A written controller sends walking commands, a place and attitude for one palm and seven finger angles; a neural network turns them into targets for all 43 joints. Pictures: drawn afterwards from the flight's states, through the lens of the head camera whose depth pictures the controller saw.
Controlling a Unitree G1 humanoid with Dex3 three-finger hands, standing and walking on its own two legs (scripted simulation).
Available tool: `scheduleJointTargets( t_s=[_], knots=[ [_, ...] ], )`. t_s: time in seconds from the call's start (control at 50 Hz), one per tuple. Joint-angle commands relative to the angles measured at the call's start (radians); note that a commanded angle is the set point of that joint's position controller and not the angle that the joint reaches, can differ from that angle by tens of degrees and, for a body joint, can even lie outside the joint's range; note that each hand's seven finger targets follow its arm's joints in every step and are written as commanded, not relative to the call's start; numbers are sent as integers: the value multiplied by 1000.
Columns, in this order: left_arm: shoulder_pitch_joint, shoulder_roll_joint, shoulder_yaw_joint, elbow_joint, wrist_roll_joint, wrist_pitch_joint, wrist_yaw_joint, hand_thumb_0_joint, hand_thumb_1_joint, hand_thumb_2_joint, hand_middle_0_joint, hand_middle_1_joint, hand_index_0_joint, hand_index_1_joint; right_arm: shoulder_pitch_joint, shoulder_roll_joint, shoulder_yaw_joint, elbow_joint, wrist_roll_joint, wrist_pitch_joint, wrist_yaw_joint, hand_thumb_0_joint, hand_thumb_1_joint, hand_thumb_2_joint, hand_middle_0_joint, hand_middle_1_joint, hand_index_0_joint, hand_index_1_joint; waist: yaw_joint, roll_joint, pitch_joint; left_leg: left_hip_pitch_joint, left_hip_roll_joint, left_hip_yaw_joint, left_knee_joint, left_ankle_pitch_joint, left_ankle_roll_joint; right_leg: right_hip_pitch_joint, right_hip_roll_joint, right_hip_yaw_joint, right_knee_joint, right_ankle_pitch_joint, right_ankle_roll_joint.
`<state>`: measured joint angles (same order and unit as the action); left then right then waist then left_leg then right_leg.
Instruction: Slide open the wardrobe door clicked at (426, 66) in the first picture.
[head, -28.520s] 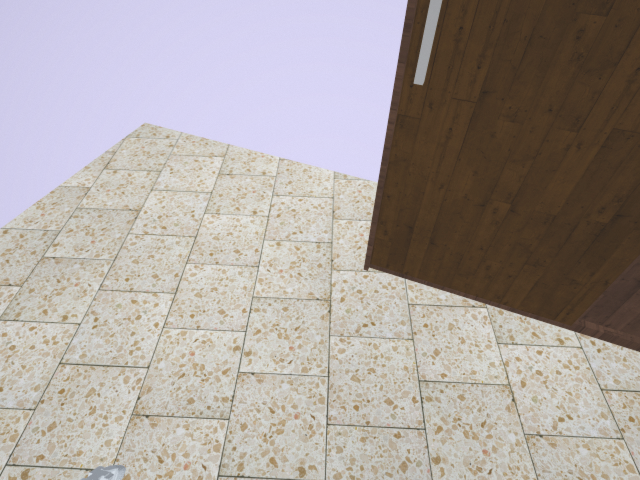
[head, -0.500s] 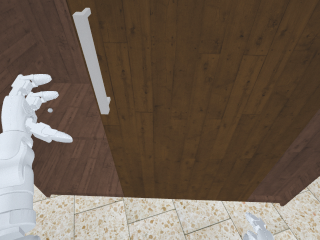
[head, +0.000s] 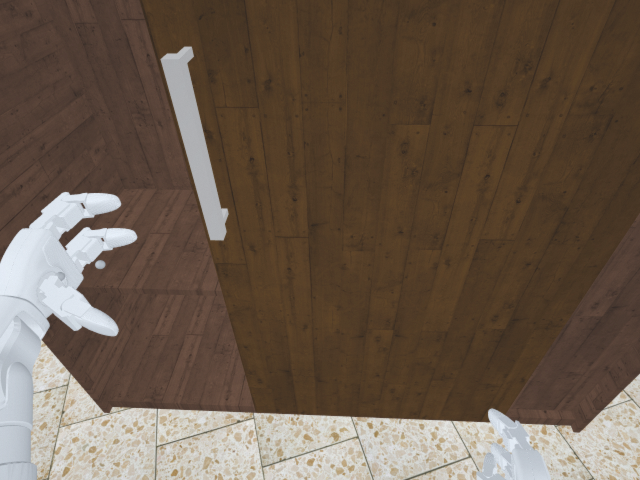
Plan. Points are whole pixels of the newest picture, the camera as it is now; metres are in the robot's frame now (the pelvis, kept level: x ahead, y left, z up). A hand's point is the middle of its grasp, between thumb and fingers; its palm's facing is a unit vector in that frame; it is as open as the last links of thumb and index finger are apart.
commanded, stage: draw the hand back to the body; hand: left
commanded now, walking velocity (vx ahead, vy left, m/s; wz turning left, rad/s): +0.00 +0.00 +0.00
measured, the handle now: (203, 153) +0.49 +0.22 +0.20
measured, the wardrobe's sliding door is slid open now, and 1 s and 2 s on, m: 0.48 0.48 0.48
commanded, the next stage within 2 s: step back with the hand held close in 1.38 s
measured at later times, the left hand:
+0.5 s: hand (65, 308) +0.22 +0.28 +0.18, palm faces +0.46 -0.86 -0.23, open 13.6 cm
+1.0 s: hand (71, 326) +0.21 +0.27 +0.17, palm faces +0.46 -0.82 -0.35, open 8.8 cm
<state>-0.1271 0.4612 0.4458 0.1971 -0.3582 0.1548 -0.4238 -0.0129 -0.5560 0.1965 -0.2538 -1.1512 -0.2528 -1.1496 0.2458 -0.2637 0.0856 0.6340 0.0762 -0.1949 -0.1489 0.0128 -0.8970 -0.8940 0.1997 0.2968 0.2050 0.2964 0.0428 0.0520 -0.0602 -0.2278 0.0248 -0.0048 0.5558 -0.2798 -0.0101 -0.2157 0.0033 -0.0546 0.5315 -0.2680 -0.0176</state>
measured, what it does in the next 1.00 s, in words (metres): stands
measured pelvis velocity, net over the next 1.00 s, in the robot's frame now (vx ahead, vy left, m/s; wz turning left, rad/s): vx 0.01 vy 0.01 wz -0.01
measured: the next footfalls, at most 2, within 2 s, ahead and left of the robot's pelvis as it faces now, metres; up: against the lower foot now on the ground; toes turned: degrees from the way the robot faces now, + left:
none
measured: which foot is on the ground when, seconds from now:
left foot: down 0.00-1.00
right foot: down 0.00-1.00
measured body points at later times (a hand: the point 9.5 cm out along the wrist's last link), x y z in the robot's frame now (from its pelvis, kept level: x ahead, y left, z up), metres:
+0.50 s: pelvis -0.01 +0.00 +0.01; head -0.04 -0.01 +0.45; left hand +0.19 +0.32 +0.19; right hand +0.18 -0.21 -0.06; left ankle +0.01 +0.13 -0.73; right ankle +0.01 -0.11 -0.73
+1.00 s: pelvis +0.01 +0.01 +0.01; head -0.02 -0.01 +0.46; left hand +0.18 +0.31 +0.19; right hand +0.20 -0.22 -0.07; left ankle +0.01 +0.13 -0.73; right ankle +0.01 -0.11 -0.73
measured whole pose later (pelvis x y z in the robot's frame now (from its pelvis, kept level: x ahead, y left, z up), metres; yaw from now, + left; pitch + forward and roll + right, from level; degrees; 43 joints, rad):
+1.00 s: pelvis +0.01 +0.01 +0.01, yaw -1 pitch -6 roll +0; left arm 0.43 0.33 0.34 -0.34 -0.08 -0.09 0.09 0.01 0.58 0.75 -0.22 -0.48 -0.22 -0.48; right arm 0.20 -0.23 0.02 0.67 -0.01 -0.15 -0.09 0.01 -0.90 -0.89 0.20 0.30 0.20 0.30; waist 0.07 0.05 0.01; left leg -0.08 0.01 0.02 0.42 -0.24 0.00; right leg -0.08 -0.01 -0.03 0.41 -0.23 0.00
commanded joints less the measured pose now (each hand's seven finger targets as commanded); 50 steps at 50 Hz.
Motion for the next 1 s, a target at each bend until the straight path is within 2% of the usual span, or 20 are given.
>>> scheduleJointTargets(
  t_s=[0.0,0.06,0.12,0.18,0.28,0.3,0.32,0.34,0.4,0.44,0.46,0.52,0.58,0.62,0.68,0.76,0.82,0.88,0.92,0.98],
  knots=[
    [-197,237,119,-237,-50,-60,7,0,-550,200,-250,-1150,-250,-1150,-156,-118,-57,-201,0,-85,18,0,-900,-900,200,300,200,300,30,-25,-88,19,-27,-17,-88,118,42,16,-6,35,-104,128,3],
    [-162,194,82,-289,-42,-42,18,0,-550,200,-250,-1150,-250,-1150,-159,-122,-62,-210,5,-88,25,0,-900,-900,200,300,200,300,26,7,-77,34,-26,-10,-87,105,42,-2,-5,35,-105,108,5],
    [-138,210,94,-375,-30,-29,32,0,-550,200,-250,-1150,-250,-1150,-157,-124,-64,-210,3,-94,22,0,-900,-900,200,300,200,300,24,10,-82,46,-26,-11,-98,96,45,-6,-1,23,-111,92,7],
    [-179,203,78,-465,-22,-40,52,0,-550,200,-250,-1150,-250,-1150,-169,-119,-60,-205,0,-103,13,0,-900,-900,200,300,200,300,17,52,-72,64,-28,-20,-107,72,45,-13,4,22,-122,50,5],
    [-104,192,91,-485,-22,-49,70,0,-369,287,-244,-1044,-244,-1044,-172,-114,-54,-181,-7,-120,6,0,-900,-900,200,300,200,300,23,42,-40,61,-26,-23,-126,53,43,-4,4,15,-139,27,5],
    [-150,262,85,-596,140,-149,267,0,-332,305,-242,-1023,-242,-1023,-176,-100,-64,-161,-59,-118,25,0,-900,-900,200,300,200,300,23,12,90,-12,-37,-13,-142,23,38,-53,-3,49,-217,-33,14],
    [-31,138,36,-492,145,-173,348,0,-296,322,-241,-1001,-241,-1001,-181,-98,-66,-141,-62,-120,28,0,-900,-900,200,300,200,300,8,-17,121,-15,-33,-8,-148,-24,30,-63,-14,36,-222,-81,12],
    [39,84,-5,-507,172,-196,395,0,-260,340,-240,-980,-240,-980,-177,-93,-69,-134,-61,-113,35,0,-900,-900,200,300,200,300,14,9,104,3,-28,-8,-161,-40,30,-39,-18,30,-209,-83,10],
    [108,102,3,-619,220,-261,478,0,-151,393,-236,-916,-236,-916,-174,-92,-81,-126,-71,-96,44,0,-900,-900,200,300,200,300,27,57,-37,60,-25,5,-180,14,35,57,-23,31,-178,-3,5],
    [126,96,-7,-638,242,-284,508,0,-79,428,-234,-874,-234,-874,-174,-87,-84,-120,-76,-86,46,0,-900,-900,200,300,200,300,25,50,-45,74,-23,8,-190,32,36,72,-21,29,-176,18,5],
    [161,95,-7,-602,245,-289,517,0,-43,445,-232,-853,-232,-853,-175,-90,-85,-111,-77,-80,43,0,-900,-900,200,300,200,300,25,-11,-18,67,-20,9,-194,31,40,67,-19,29,-192,10,9],
    [139,95,-11,-624,264,-306,536,0,66,497,-229,-789,-229,-789,-187,-85,-91,-105,-77,-62,36,0,-900,-900,200,300,200,300,19,-14,-1,86,-20,14,-206,39,44,67,-19,29,-204,8,10],
    [151,77,-33,-650,279,-320,545,0,175,550,-225,-725,-225,-725,-194,-80,-91,-100,-80,-58,34,0,-900,-900,200,300,200,300,19,35,-9,113,-21,13,-217,65,43,83,-19,27,-200,39,7],
    [196,81,-20,-663,283,-325,550,0,248,585,-223,-683,-223,-683,-192,-79,-93,-101,-84,-54,36,0,-900,-900,200,300,200,300,30,34,-29,121,-21,7,-219,114,40,111,-17,21,-185,91,3],
    [291,61,-23,-656,282,-323,543,0,356,637,-219,-619,-219,-619,-196,-75,-96,-105,-85,-43,43,0,-900,-900,200,300,200,300,35,-17,-3,117,-14,10,-222,159,38,122,-15,16,-182,131,7],
    [365,80,6,-683,284,-324,538,0,501,707,-214,-534,-214,-534,-197,-78,-102,-114,-88,-30,50,0,-900,-900,200,300,200,300,45,6,14,114,-14,15,-221,183,35,127,-13,18,-190,154,6],
    [395,70,6,-693,277,-320,533,0,610,760,-210,-470,-210,-470,-194,-71,-102,-124,-87,-16,53,0,-900,-900,200,300,200,300,41,-25,34,104,-13,19,-221,176,37,124,-15,20,-194,148,9],
    [419,58,-3,-733,281,-320,531,0,719,813,-206,-406,-206,-406,-192,-67,-102,-131,-86,-14,53,0,-900,-900,200,300,200,300,37,23,34,113,-13,23,-219,183,35,124,-16,20,-193,151,8],
    [428,67,2,-773,284,-321,534,0,791,848,-204,-364,-204,-364,-188,-68,-106,-136,-88,-14,52,0,-900,-900,200,300,200,300,37,22,1,134,-15,26,-210,199,37,129,-14,22,-192,170,9],
    [482,53,-4,-777,282,-312,534,0,900,900,-200,-300,-200,-300,-184,-64,-105,-139,-90,-16,51,0,-900,-900,200,300,200,300,36,0,14,128,-14,28,-203,219,38,130,-16,20,-190,197,11]
  ],
)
